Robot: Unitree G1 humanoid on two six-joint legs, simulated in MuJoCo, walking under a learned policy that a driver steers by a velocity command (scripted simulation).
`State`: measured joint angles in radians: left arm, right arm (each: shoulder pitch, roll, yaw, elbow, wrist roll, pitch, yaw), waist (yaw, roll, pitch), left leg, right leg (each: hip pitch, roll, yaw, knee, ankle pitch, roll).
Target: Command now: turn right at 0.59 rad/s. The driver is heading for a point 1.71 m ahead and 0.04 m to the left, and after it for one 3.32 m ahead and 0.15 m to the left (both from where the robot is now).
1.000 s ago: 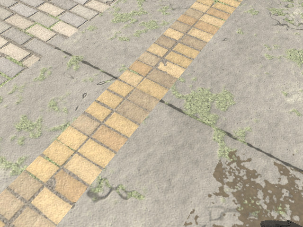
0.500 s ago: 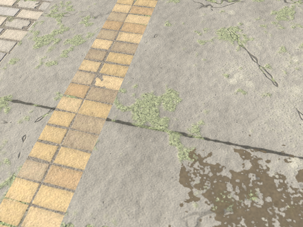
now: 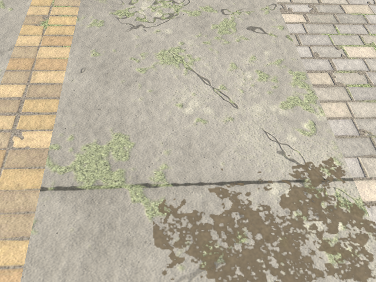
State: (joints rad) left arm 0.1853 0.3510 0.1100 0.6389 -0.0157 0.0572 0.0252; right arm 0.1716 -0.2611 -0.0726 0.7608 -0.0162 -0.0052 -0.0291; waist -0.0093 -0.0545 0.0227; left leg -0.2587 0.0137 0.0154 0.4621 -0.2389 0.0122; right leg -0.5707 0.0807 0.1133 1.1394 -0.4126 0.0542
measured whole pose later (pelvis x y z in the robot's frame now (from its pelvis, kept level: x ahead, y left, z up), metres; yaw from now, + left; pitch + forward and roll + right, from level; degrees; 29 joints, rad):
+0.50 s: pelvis -0.01 -0.06 +0.00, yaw -13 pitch +2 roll +1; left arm 0.15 0.25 0.04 0.62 0.01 0.01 0.01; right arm 0.16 -0.33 -0.09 0.77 0.00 0.03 -0.03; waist -0.01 0.04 0.04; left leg -0.48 0.05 0.00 0.99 -0.37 -0.08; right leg -0.26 0.03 0.01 0.45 -0.22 -0.05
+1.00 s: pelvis +0.08 -0.09 +0.00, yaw -8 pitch +2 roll -1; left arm 0.09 0.28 0.06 0.66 -0.02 -0.09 -0.05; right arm 0.46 -0.27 -0.06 0.83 0.03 -0.04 -0.01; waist -0.09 -0.01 0.02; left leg -0.04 0.03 -0.09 0.34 -0.33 -0.02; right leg -0.46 -0.01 0.02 0.59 -0.20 0.02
